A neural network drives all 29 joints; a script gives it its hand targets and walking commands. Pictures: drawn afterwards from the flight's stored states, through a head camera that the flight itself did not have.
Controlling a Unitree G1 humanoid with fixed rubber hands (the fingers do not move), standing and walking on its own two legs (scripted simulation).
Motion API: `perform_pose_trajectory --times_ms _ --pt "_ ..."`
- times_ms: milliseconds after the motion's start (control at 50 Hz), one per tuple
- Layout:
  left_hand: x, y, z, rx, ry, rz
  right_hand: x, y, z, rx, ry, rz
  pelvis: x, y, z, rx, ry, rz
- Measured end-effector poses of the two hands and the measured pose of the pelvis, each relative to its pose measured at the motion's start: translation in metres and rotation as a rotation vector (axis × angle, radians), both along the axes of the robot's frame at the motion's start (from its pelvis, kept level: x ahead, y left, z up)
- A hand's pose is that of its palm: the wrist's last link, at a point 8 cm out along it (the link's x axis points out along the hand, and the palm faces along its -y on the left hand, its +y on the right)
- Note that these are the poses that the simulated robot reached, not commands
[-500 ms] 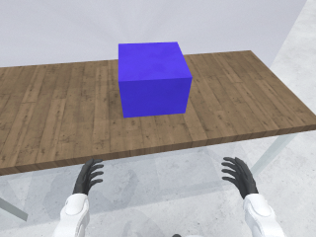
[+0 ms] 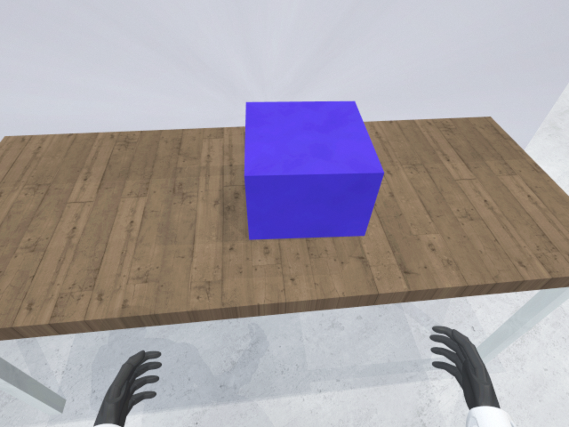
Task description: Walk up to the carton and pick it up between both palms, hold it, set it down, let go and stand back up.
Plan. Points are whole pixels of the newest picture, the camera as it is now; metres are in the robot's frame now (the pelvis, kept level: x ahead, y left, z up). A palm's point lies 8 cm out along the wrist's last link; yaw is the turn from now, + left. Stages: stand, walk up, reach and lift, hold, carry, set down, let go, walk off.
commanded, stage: set down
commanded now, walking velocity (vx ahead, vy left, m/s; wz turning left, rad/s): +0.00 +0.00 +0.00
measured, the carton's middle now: (304, 167) +0.66 -0.01 -0.03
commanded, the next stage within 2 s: let go in 1.68 s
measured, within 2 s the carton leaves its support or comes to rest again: neither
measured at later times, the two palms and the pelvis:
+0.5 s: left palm (129, 367) +0.21 +0.25 -0.04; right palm (463, 408) +0.17 -0.23 -0.07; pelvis +0.03 +0.02 +0.01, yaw -3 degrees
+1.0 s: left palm out of the picture +0.13 +0.23 -0.06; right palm out of the picture +0.10 -0.24 -0.08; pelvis -0.04 +0.00 +0.00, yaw -2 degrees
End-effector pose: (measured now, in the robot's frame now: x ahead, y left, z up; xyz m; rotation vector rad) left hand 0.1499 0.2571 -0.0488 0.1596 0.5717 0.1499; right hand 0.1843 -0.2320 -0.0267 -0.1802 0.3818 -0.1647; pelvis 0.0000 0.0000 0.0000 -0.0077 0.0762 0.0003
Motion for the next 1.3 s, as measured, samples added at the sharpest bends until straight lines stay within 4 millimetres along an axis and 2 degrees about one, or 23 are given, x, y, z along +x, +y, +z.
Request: perform_pose_trajectory --times_ms 40,100,160,220,280,320,340,420,460,500,560,600,760,880,1020,1200,1300 --pt "0.028 0.001 -0.003 -0.014 0.026 -0.011 0.004 -0.005 -0.004 0.022 0.070 -0.069 0.007 0.004 0.002 -0.013 -0.044 -0.003" --pt "0.053 -0.017 0.010 -0.034 0.016 -0.052 -0.003 0.001 -0.012 0.088 0.155 -0.082 0.012 0.012 0.009 -0.035 -0.076 -0.030" --pt "0.053 -0.042 0.007 -0.036 0.118 -0.108 -0.017 0.005 -0.028 0.103 0.260 -0.056 0.010 0.019 0.015 -0.038 -0.084 -0.068" --pt "0.035 -0.054 -0.014 -0.058 0.247 -0.121 -0.033 0.007 -0.043 0.074 0.329 -0.020 0.011 0.022 0.013 -0.010 -0.069 -0.067" --pt "0.013 -0.044 -0.038 -0.067 0.368 -0.097 -0.044 0.010 -0.052 0.035 0.368 -0.011 0.018 0.023 0.008 -0.022 -0.036 -0.075" --pt "0.009 -0.029 -0.043 -0.043 0.385 -0.075 -0.049 0.014 -0.057 0.037 0.385 -0.021 0.021 0.022 0.005 -0.033 -0.021 -0.068" --pt "0.013 -0.021 -0.039 -0.030 0.345 -0.057 -0.048 0.016 -0.056 0.049 0.376 -0.026 0.021 0.021 0.005 -0.032 -0.015 -0.065" --pt "0.047 -0.001 -0.001 0.035 0.095 -0.026 -0.031 0.020 -0.044 0.075 0.293 -0.002 0.021 0.018 0.008 -0.023 0.000 -0.049" --pt "0.056 0.001 0.009 0.046 0.078 -0.034 -0.021 0.014 -0.042 0.073 0.279 -0.001 0.023 0.020 0.012 -0.026 -0.008 -0.051" --pt "0.057 -0.002 0.009 0.040 0.125 -0.055 -0.011 0.006 -0.039 0.068 0.254 -0.019 0.026 0.021 0.012 -0.025 -0.025 -0.054" --pt "0.051 -0.011 -0.004 0.008 0.217 -0.082 -0.003 -0.005 -0.038 0.045 0.218 -0.034 0.028 0.022 0.008 -0.019 -0.051 -0.058" --pt "0.044 -0.018 -0.012 -0.018 0.263 -0.089 -0.005 -0.007 -0.041 0.034 0.230 -0.034 0.027 0.022 0.007 -0.029 -0.066 -0.052" --pt "0.008 -0.031 -0.028 -0.048 0.265 -0.061 -0.045 0.011 -0.054 0.052 0.368 0.033 0.003 0.009 0.008 -0.010 -0.082 -0.045" --pt "-0.009 -0.029 -0.021 0.009 0.245 -0.055 -0.067 0.000 -0.058 0.057 0.340 0.007 -0.018 0.004 0.005 -0.021 -0.100 -0.035" --pt "-0.025 -0.031 -0.008 0.018 0.204 -0.050 -0.087 -0.011 -0.050 0.047 0.280 0.018 -0.049 -0.002 0.003 -0.005 -0.158 -0.041" --pt "-0.069 -0.050 -0.020 0.003 0.255 -0.038 -0.126 -0.019 -0.049 0.050 0.317 0.009 -0.088 -0.014 -0.001 0.008 -0.222 -0.035" --pt "-0.090 -0.050 -0.025 0.012 0.260 -0.021 -0.150 -0.022 -0.055 0.049 0.362 0.012 -0.105 -0.022 -0.005 0.014 -0.228 -0.017"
